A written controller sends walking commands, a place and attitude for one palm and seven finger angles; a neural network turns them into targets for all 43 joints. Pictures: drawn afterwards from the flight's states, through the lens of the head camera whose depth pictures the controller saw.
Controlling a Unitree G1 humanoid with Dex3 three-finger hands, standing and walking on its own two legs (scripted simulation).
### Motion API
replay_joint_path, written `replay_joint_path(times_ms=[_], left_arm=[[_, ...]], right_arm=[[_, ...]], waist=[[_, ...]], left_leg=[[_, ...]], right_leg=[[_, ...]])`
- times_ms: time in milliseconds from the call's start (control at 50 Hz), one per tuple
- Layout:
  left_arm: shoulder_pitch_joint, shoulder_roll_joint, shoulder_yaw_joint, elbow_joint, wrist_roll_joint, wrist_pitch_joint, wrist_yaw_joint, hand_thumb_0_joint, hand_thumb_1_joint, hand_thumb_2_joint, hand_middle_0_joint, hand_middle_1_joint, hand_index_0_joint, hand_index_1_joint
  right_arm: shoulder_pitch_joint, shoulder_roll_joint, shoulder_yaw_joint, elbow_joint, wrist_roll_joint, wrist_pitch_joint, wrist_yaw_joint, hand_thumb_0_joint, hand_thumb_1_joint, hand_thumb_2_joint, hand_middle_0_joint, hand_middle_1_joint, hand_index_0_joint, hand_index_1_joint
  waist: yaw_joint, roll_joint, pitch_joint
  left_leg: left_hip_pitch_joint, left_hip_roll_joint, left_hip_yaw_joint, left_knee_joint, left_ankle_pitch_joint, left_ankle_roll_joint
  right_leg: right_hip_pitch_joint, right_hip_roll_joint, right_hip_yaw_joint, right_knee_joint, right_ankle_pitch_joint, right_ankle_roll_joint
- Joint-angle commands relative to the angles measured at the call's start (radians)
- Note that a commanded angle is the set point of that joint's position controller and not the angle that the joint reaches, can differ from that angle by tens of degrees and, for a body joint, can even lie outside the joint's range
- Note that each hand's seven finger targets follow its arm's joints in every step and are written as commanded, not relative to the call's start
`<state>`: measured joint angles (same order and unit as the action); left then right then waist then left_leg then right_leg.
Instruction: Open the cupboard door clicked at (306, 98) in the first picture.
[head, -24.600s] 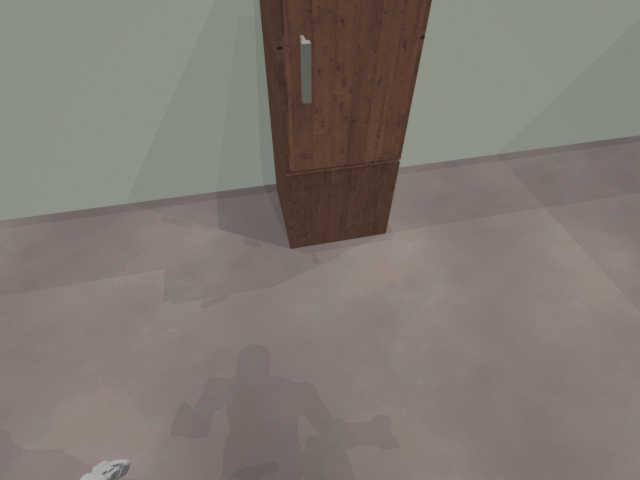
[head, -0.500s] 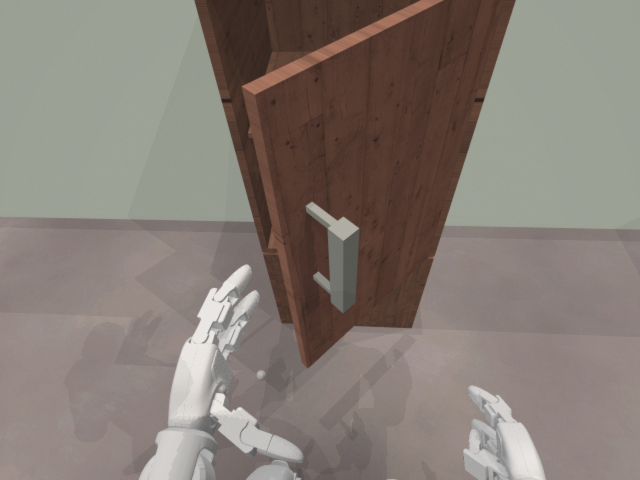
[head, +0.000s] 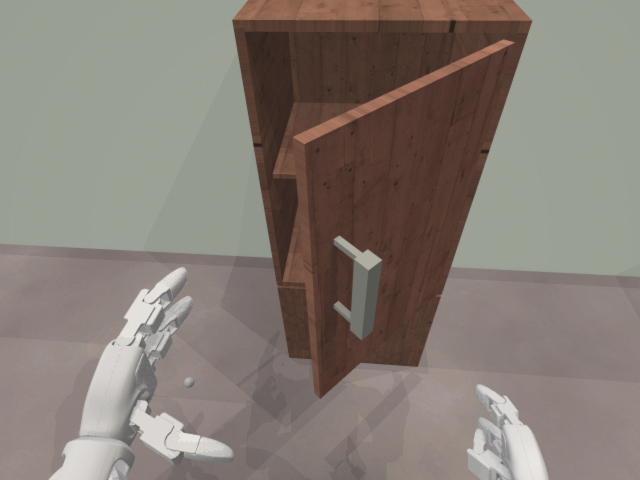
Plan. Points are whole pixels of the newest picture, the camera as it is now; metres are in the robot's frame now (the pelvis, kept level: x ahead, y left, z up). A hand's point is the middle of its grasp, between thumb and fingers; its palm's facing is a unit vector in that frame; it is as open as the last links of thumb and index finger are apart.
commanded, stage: draw the hand back to the body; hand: left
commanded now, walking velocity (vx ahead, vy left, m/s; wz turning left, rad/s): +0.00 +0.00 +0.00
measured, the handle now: (352, 288) +0.37 -0.01 +0.05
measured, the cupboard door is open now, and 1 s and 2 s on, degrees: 47 47 47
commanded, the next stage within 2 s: step back with the hand held close in 1.00 s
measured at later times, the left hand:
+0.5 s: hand (56, 333) +0.20 +0.26 +0.18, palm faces +0.36 -0.85 -0.39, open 10.5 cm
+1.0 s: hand (49, 322) +0.20 +0.26 +0.19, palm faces +0.43 -0.81 -0.41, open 7.5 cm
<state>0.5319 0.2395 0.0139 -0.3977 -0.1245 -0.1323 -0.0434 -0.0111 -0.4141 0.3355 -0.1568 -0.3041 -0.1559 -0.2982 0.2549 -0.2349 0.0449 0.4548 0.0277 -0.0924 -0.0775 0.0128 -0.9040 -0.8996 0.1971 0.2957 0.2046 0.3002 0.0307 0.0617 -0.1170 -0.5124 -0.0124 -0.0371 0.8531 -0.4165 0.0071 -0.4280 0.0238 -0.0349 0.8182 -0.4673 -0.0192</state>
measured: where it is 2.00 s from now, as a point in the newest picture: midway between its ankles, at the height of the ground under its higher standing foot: outside the picture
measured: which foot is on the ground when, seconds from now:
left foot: down 0.00-1.00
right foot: down 0.00-1.00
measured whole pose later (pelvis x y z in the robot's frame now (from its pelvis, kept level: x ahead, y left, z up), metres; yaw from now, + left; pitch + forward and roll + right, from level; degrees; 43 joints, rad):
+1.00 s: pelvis +0.01 +0.00 +0.04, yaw -1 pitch -3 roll +0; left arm 0.49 0.34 0.32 -0.40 -0.06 -0.07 0.11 0.02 0.88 0.89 -0.21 -0.31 -0.21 -0.30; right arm 0.19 -0.23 0.03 0.65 0.00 -0.10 -0.09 0.01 -0.90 -0.90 0.20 0.30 0.21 0.30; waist 0.07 0.06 0.00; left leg -0.12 -0.01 -0.02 0.41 -0.23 0.01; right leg -0.04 0.02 -0.01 0.36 -0.26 -0.01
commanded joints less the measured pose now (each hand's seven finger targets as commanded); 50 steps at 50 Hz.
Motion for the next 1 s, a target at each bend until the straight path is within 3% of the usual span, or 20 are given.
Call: replay_joint_path(times_ms=[0, 80, 180, 220, 260, 400, 600, 680, 760, 880, 920, 980], left_arm=[[-0.035, 0.082, 0.051, -0.236, 0.068, -0.01, 0.104, 0.0, -0.15, 0.45, -0.162, -0.3, -0.162, -0.3], [-0.104, 0.134, 0.1, -0.241, 0.089, -0.005, 0.147, 0.0, -0.01, 0.51, -0.168, -0.3, -0.168, -0.3], [-0.087, 0.182, 0.184, -0.241, 0.094, -0.003, 0.174, 0.0, 0.165, 0.585, -0.174, -0.3, -0.174, -0.3], [-0.09, 0.173, 0.192, -0.25, 0.092, -0.006, 0.176, 0.0, 0.235, 0.615, -0.176, -0.3, -0.176, -0.3], [-0.093, 0.178, 0.209, -0.26, 0.094, -0.008, 0.179, 0.0, 0.305, 0.645, -0.179, -0.3, -0.179, -0.3], [-0.083, 0.223, 0.314, -0.234, 0.087, -0.013, 0.181, 0.0, 0.55, 0.75, -0.187, -0.3, -0.187, -0.3], [-0.15, 0.303, 0.468, -0.218, 0.071, -0.018, 0.183, 0.0, 0.9, 0.9, -0.2, -0.3, -0.2, -0.3], [-0.123, 0.227, 0.391, -0.172, 0.071, -0.005, 0.169, 0.0, 0.9, 0.9, -0.2, -0.3, -0.2, -0.3], [-0.143, 0.264, 0.41, -0.201, 0.075, -0.009, 0.173, 0.0, 0.9, 0.9, -0.2, -0.3, -0.2, -0.3], [-0.148, 0.317, 0.459, -0.241, 0.072, -0.014, 0.179, 0.0, 0.9, 0.9, -0.2, -0.3, -0.2, -0.3], [-0.134, 0.297, 0.446, -0.236, 0.071, -0.015, 0.178, 0.0, 0.9, 0.9, -0.2, -0.3, -0.2, -0.3], [-0.116, 0.277, 0.433, -0.189, 0.068, -0.007, 0.171, 0.0, 0.9, 0.9, -0.2, -0.3, -0.2, -0.3]], right_arm=[[-0.106, -0.068, -0.021, -0.145, -0.009, -0.041, -0.023, 0.0, -0.9, -0.9, 0.2, 0.3, 0.2, 0.3], [-0.137, -0.076, -0.012, -0.121, -0.018, -0.046, -0.035, 0.0, -0.9, -0.9, 0.2, 0.3, 0.2, 0.3], [-0.167, -0.075, -0.008, -0.083, -0.025, -0.062, -0.04, 0.0, -0.9, -0.9, 0.2, 0.3, 0.2, 0.3], [-0.17, -0.073, -0.007, -0.069, -0.026, -0.065, -0.038, 0.0, -0.9, -0.9, 0.2, 0.3, 0.2, 0.3], [-0.175, -0.073, -0.009, -0.051, -0.027, -0.072, -0.034, 0.0, -0.9, -0.9, 0.2, 0.3, 0.2, 0.3], [-0.181, -0.084, -0.025, -0.012, -0.032, -0.08, -0.023, 0.0, -0.9, -0.9, 0.2, 0.3, 0.2, 0.3], [-0.192, -0.089, -0.043, 0.023, -0.03, -0.065, -0.02, 0.0, -0.9, -0.9, 0.2, 0.3, 0.2, 0.3], [-0.195, -0.1, -0.054, 0.027, -0.031, -0.063, -0.011, 0.0, -0.9, -0.9, 0.2, 0.3, 0.2, 0.3], [-0.195, -0.102, -0.059, 0.026, -0.035, -0.058, -0.011, 0.0, -0.9, -0.9, 0.2, 0.3, 0.2, 0.3], [-0.21, -0.092, -0.054, 0.031, -0.035, -0.066, -0.02, 0.0, -0.9, -0.9, 0.2, 0.3, 0.2, 0.3], [-0.206, -0.085, -0.051, 0.035, -0.034, -0.068, -0.019, 0.0, -0.9, -0.9, 0.2, 0.3, 0.2, 0.3], [-0.212, -0.087, -0.056, 0.036, -0.032, -0.064, -0.018, 0.0, -0.9, -0.9, 0.2, 0.3, 0.2, 0.3]], waist=[[-0.012, -0.052, 0.021], [-0.006, -0.036, 0.042], [0.014, -0.029, 0.016], [0.013, -0.016, 0.019], [0.014, 0.034, 0.033], [0.027, -0.01, 0.045], [0.036, 0.032, 0.053], [0.027, 0.011, 0.068], [0.03, -0.028, 0.034], [0.041, 0.023, 0.022], [0.039, 0.045, 0.035], [0.038, -0.002, 0.078]], left_leg=[[0.183, 0.01, 0.007, -0.194, 0.223, 0.026], [0.238, 0.014, -0.008, -0.277, 0.174, 0.022], [0.301, 0.02, -0.016, -0.361, 0.216, 0.016], [0.322, 0.025, -0.022, -0.392, 0.237, 0.01], [0.346, 0.027, -0.021, -0.413, 0.268, 0.003], [0.386, 0.037, -0.019, -0.475, 0.362, -0.01], [0.427, 0.033, 0.001, -0.5, 0.428, -0.012], [0.444, 0.03, 0.018, -0.497, 0.436, 0.002], [0.453, 0.023, 0.022, -0.495, 0.437, 0.01], [0.46, 0.015, 0.034, -0.48, 0.442, 0.012], [0.458, 0.014, 0.034, -0.479, 0.457, 0.009], [0.45, 0.015, 0.04, -0.48, 0.45, 0.013]], right_leg=[[-0.001, -0.026, 0.014, -0.253, 0.255, 0.006], [0.044, -0.02, 0.004, -0.311, 0.179, 0.001], [0.153, -0.017, -0.005, -0.351, 0.216, -0.003], [0.181, -0.017, -0.01, -0.361, 0.234, -0.003], [0.198, -0.016, -0.009, -0.379, 0.26, -0.004], [0.276, -0.01, -0.014, -0.427, 0.32, -0.003], [0.328, -0.008, -0.007, -0.478, 0.383, -0.003], [0.315, -0.011, -0.004, -0.496, 0.402, 0.005], [0.334, -0.011, -0.001, -0.497, 0.421, 0.006], [0.347, -0.015, 0.01, -0.509, 0.452, 0.005], [0.345, -0.017, 0.007, -0.502, 0.464, 0.004], [0.326, -0.012, 0.006, -0.517, 0.463, 0.008]])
